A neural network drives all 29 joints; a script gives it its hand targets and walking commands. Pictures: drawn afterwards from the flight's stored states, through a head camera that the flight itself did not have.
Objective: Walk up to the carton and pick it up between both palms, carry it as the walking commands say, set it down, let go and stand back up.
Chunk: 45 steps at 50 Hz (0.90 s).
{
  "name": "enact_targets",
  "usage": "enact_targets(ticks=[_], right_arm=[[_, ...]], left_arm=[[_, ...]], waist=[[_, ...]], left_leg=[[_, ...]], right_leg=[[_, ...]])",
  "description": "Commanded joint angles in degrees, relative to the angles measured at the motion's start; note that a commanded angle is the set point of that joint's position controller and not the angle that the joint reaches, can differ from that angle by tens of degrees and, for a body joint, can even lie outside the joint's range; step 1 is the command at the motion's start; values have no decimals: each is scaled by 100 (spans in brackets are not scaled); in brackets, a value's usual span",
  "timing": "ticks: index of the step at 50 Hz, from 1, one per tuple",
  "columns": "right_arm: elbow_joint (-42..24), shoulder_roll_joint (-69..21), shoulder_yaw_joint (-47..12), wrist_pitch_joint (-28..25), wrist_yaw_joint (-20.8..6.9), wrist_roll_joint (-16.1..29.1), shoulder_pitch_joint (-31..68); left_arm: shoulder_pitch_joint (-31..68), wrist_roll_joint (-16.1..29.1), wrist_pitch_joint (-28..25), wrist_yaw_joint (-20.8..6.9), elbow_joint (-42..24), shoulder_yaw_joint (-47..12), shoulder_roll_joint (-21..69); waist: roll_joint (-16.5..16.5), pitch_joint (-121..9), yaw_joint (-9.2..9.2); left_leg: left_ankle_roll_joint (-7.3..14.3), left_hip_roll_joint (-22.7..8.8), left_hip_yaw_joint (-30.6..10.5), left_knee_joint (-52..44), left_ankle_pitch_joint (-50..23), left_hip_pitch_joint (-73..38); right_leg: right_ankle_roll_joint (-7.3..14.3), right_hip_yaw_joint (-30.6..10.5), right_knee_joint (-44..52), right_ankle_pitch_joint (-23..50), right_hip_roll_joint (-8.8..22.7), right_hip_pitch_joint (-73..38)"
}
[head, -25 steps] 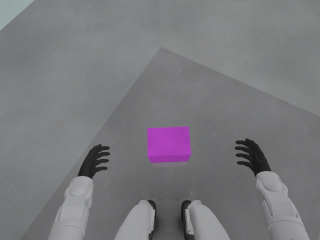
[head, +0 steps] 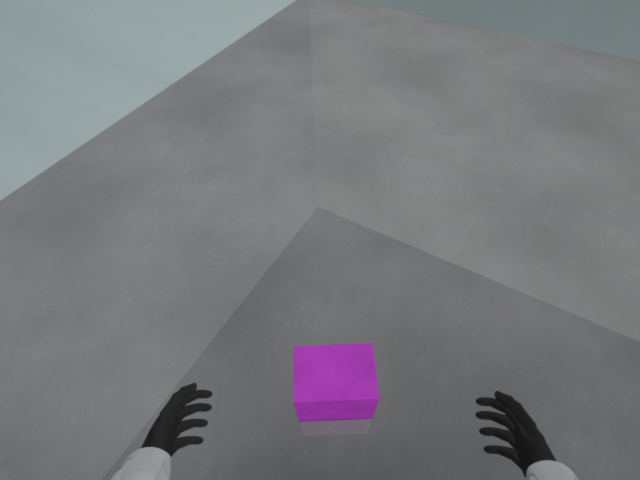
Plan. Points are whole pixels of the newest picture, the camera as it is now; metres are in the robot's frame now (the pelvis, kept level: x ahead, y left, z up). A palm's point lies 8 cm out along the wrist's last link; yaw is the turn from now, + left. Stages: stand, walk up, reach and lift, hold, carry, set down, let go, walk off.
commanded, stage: let go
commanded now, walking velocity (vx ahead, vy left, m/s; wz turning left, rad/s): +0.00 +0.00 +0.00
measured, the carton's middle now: (334, 383) +0.42 +0.01 -0.67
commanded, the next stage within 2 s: stand in 0.16 s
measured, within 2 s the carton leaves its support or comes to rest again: neither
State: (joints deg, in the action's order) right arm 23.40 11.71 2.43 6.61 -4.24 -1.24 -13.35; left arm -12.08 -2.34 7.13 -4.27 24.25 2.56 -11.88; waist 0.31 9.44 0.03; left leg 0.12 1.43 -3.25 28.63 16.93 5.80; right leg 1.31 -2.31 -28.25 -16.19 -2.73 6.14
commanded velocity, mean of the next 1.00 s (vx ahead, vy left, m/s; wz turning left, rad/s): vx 0.00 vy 0.00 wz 0.00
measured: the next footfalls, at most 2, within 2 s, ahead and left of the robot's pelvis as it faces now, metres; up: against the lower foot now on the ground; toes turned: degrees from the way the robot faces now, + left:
none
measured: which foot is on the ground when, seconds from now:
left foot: down 0.00-1.00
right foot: down 0.00-1.00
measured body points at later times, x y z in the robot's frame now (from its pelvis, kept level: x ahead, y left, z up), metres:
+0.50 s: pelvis +0.02 +0.01 +0.00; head -0.05 +0.01 +0.44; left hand +0.12 +0.30 -0.10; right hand +0.12 -0.28 -0.10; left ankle -0.01 +0.12 -0.74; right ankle +0.00 -0.10 -0.74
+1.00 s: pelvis -0.02 +0.01 +0.00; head -0.09 +0.00 +0.45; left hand +0.03 +0.30 -0.12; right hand +0.05 -0.27 -0.13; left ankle -0.01 +0.12 -0.74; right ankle +0.00 -0.10 -0.74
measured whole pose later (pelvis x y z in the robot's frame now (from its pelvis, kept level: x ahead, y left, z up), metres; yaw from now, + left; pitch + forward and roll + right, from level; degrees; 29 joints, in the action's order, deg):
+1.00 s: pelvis -0.02 +0.01 +0.00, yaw +1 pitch -3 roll +0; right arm 53.6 15.9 2.4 -1.9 0.3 -1.7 -19.3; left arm -18.7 -2.3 -1.2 0.0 54.7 2.7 -17.3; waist 0.4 -7.3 -0.5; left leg 0.9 2.3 -4.0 28.5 14.5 10.9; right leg 0.9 -1.5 -27.6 -14.0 -1.8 10.6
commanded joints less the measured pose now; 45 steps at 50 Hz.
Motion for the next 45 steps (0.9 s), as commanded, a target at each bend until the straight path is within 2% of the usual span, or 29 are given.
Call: enact_targets(ticks=[1, 2, 3, 5, 6, 7, 8, 9, 10, 13, 14, 15, 16, 18, 19, 21, 22, 25, 26, 27, 28, 30, 32, 34, 35, 37, 40, 43, 45], right_arm=[[-824, 644, 153, -181, 48, 14, 437], [-783, 745, 279, -122, 71, -125, 419], [-699, 620, 259, -96, 47, -72, 313], [-738, 738, 281, -202, 110, -86, 299], [-893, 762, 259, -299, 96, 3, 452], [-791, 702, 177, -265, 138, -8, 478], [378, 1300, 412, -428, 325, 61, 164], [389, 1227, 425, -478, 385, 41, 204], [465, 1355, 458, -544, 419, 12, -48], [755, 1298, 467, -685, 419, -75, 53], [915, 1315, 485, -733, 415, -74, 45], [917, 1291, 492, -765, 457, -65, 30], [961, 1260, 494, -800, 485, -87, 142], [1063, 1339, 507, -863, 521, -110, 125], [1126, 1317, 511, -885, 543, -133, 106], [1177, 1387, 483, -897, 541, -120, 96], [1267, 1424, 491, -905, 539, -125, 68], [1392, 1454, 467, -943, 555, -106, -48], [1436, 1509, 445, -932, 540, -92, 28], [1516, 1429, 455, -952, 554, -61, -179], [1573, 1463, 396, -962, 568, -74, -155], [1628, 1546, 402, -979, 557, -71, -96], [1641, 1636, 379, -1013, 547, -80, 44], [1772, 1615, 348, -1023, 538, -84, -66], [1910, 1596, 326, -1026, 541, -51, -181], [1961, 1581, 284, -1027, 531, -60, -164], [2117, 1523, 256, -1040, 544, -73, -253], [2217, 1634, 291, -1036, 527, -71, -106], [2304, 1607, 295, -1043, 519, -94, -83]], left_arm=[[246, 91, -124, 14, -760, 240, -660], [207, -15, -86, 6, -751, 272, -745], [135, -77, -44, 20, -700, 347, -687], [201, -20, 1, 94, -806, 312, -735], [198, -17, 2, 159, -1047, 339, -735], [151, 31, 79, 168, -708, 240, -748], [-14, 158, -256, 362, 257, 405, -1311], [-96, 92, -418, 426, 285, 373, -1307], [54, 17, -579, 396, 402, 310, -1306], [124, 2, -707, 429, 788, 312, -1274], [81, -1, -758, 462, 868, 298, -1277], [303, -28, -803, 458, 920, 297, -1323], [261, -4, -830, 476, 959, 301, -1343], [285, 3, -889, 486, 1051, 293, -1230], [206, -28, -895, 478, 1207, 333, -1301], [280, -93, -946, 480, 1326, 360, -1392], [101, -47, -994, 484, 1328, 349, -1411], [80, -4, -999, 476, 1503, 373, -1450], [-26, -52, -1026, 497, 1568, 426, -1570], [-11, -24, -1041, 497, 1560, 401, -1590], [-136, 10, -1043, 494, 1646, 412, -1543], [-50, -11, -1004, 516, 1732, 434, -1574], [-111, 7, -1024, 492, 1815, 422, -1541], [-101, 20, -1053, 493, 1840, 410, -1550], [-140, 21, -1048, 497, 1970, 376, -1580], [-180, 0, -1064, 508, 2031, 379, -1562], [-177, 17, -1034, 486, 2113, 402, -1634], [-93, 51, -1079, 494, 2201, 345, -1605], [-107, -6, -1061, 480, 2307, 324, -1617]], waist=[[-9, -847, -42], [110, -691, 33], [50, -903, -53], [63, -1084, 20], [256, -1361, -110], [-1, -1094, -144], [-239, -2174, -105], [-273, -2375, -191], [-259, -2407, -3], [27, -1920, 46], [116, -1932, -50], [177, -1730, 130], [-29, -1646, 30], [263, -1338, 2], [191, -1219, 5], [76, -1145, 56], [-20, -1117, -55], [352, -1066, -31], [84, -970, -100], [142, -996, 7], [215, -1158, -82], [-34, -981, -102], [174, -798, -121], [162, -893, -105], [62, -923, -6], [-114, -731, -58], [110, -630, 6], [-122, -709, -65], [144, -663, -46]], left_leg=[[-73, 50, 286, -505, -1162, 85], [-78, 62, 308, -573, -1035, 137], [-83, 78, 244, -556, -1119, -3], [-139, 83, 260, -497, -1435, -33], [-172, 64, 187, -349, -1947, -112], [-138, 52, 174, -362, -1822, 88], [-118, -362, 63, -138, -2133, 312], [-98, -365, 93, -18, -2481, 348], [-48, -395, -28, 11, -2420, 304], [-1, -436, -181, -99, -2135, 369], [-15, -429, -177, -103, -2142, 352], [-4, -437, -249, -173, -2092, 449], [-9, -464, -308, -225, -1936, 494], [47, -500, -455, -392, -1613, 778], [82, -563, -469, -454, -1522, 817], [149, -552, -590, -506, -1417, 923], [136, -547, -584, -485, -1389, 917], [135, -524, -549, -522, -1678, 950], [150, -511, -561, -413, -1772, 906], [155, -533, -564, -448, -1851, 842], [171, -522, -601, -451, -1634, 836], [221, -546, -756, -581, -1240, 964], [245, -594, -806, -675, -884, 1009], [238, -570, -773, -701, -857, 1079], [264, -549, -733, -659, -987, 979], [271, -527, -765, -715, -556, 1053], [291, -481, -766, -688, -363, 1037], [271, -494, -812, -761, -255, 1128], [270, -493, -795, -890, -62, 1194]], right_leg=[[-204, 90, 510, 1287, 145, -396], [-211, 96, 537, 1244, 112, -396], [-202, 78, 535, 1191, 105, -398], [-248, 113, 438, 1633, 81, -462], [-255, 163, 308, 1864, 70, -408], [-272, 164, 300, 1891, 69, -315], [-205, 17, 65, 2181, 464, -275], [-223, -7, 10, 2604, 508, -479], [-120, -107, -55, 2621, 535, -309], [-117, -202, 156, 2136, 596, 204], [-102, -260, 199, 2038, 641, 241], [-95, -301, 235, 1942, 645, 351], [-116, -268, 249, 1665, 636, 403], [-100, -219, 234, 1393, 620, 533], [-87, -305, 322, 1111, 640, 547], [-65, -274, 353, 1061, 614, 609], [-48, -256, 380, 1143, 604, 580], [-2, -342, 343, 1324, 654, 499], [-11, -397, 421, 1533, 647, 584], [37, -424, 335, 1618, 716, 553], [40, -470, 352, 1369, 700, 547], [20, -402, 444, 1028, 662, 591], [31, -508, 576, 602, 638, 796], [49, -445, 539, 759, 641, 628], [87, -544, 551, 855, 721, 638], [94, -571, 713, 470, 674, 818], [145, -728, 757, 158, 713, 963], [152, -716, 794, 75, 699, 865], [131, -629, 668, 152, 682, 822]])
